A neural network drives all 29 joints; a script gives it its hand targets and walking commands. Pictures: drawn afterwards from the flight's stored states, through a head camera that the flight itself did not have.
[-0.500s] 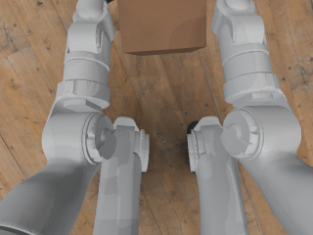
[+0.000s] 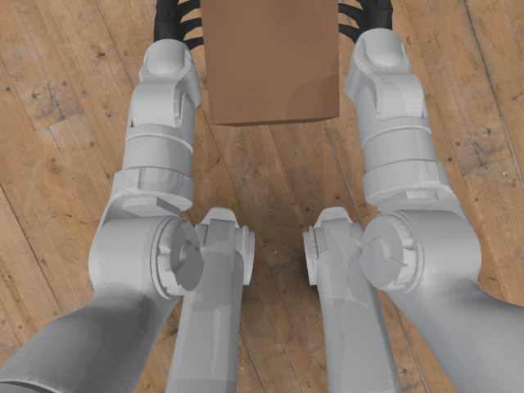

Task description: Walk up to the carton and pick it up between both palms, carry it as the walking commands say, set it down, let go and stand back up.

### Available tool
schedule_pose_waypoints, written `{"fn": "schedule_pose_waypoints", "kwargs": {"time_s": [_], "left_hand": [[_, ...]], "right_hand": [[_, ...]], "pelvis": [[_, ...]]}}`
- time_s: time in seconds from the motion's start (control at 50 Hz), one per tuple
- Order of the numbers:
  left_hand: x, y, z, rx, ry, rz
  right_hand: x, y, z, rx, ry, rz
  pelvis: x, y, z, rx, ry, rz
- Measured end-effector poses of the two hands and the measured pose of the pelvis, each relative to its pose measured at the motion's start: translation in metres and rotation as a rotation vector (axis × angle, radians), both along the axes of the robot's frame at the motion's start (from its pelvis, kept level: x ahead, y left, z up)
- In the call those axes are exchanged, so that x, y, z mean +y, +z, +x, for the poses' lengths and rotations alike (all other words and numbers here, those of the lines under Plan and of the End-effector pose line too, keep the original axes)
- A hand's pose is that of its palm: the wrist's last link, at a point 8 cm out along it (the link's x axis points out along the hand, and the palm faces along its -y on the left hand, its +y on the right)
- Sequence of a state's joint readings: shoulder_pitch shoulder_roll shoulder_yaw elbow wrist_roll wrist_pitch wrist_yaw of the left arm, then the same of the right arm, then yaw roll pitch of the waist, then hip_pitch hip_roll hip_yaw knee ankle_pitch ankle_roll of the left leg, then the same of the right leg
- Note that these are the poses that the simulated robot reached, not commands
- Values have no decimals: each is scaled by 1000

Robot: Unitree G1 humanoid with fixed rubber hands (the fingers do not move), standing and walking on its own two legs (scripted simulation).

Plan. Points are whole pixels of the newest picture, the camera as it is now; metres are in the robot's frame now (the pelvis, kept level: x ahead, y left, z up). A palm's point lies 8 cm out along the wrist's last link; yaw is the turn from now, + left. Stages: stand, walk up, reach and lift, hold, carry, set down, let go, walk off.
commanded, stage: reach and lift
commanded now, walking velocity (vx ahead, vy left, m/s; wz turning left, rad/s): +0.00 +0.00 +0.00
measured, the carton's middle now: (272, 45) +0.55 +0.01 -0.19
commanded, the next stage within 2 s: none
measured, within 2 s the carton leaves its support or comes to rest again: neither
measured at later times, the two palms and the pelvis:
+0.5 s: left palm (153, 41) +0.50 +0.13 -0.05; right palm (399, 29) +0.51 -0.11 -0.04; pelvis -0.01 +0.00 +0.04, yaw +0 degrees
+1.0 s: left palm (124, 33) +0.48 +0.12 +0.03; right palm (448, 18) +0.48 -0.11 +0.04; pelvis +0.00 +0.00 +0.09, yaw +0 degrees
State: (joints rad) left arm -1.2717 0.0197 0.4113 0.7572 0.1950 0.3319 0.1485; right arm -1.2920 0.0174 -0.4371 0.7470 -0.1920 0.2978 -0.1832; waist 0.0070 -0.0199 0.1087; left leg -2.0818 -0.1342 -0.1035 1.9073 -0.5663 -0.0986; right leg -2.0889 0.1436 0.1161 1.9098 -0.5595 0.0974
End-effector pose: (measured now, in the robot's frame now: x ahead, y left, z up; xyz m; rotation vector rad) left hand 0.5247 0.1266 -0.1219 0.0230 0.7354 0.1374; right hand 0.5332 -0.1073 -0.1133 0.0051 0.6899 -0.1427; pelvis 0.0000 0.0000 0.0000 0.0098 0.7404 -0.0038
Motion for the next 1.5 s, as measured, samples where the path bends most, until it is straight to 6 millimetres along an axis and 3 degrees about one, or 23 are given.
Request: {"fn": "schedule_pose_waypoints", "kwargs": {"time_s": [0.58, 1.5], "left_hand": [[-1, 89, -27, -8, -1, -4], [-7, 225, -67, -23, 2, -11]], "right_hand": [[-1, 89, -29, -8, -6, -5], [-7, 224, -71, -23, -19, 3]], "pelvis": [[0, 48, -6, -49, 5, -6], [0, 154, 19, -203, 5, -9]]}}
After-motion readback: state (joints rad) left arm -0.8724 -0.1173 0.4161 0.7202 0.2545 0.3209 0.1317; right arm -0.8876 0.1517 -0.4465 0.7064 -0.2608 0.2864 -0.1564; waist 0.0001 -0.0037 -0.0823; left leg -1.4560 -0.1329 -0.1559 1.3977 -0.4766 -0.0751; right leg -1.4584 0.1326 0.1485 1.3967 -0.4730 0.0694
